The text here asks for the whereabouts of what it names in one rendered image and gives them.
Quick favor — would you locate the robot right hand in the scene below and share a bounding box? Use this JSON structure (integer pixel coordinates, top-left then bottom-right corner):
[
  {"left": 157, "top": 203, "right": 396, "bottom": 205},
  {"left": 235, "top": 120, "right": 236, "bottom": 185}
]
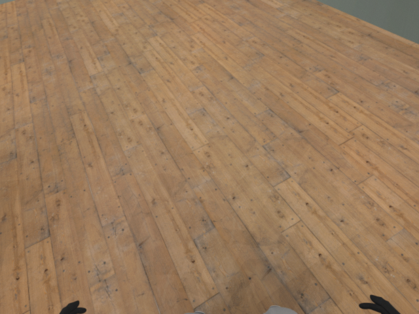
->
[{"left": 359, "top": 295, "right": 400, "bottom": 314}]

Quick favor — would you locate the robot left hand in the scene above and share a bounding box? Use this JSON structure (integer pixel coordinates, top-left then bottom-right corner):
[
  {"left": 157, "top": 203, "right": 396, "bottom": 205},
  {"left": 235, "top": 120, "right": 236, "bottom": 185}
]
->
[{"left": 60, "top": 300, "right": 86, "bottom": 314}]

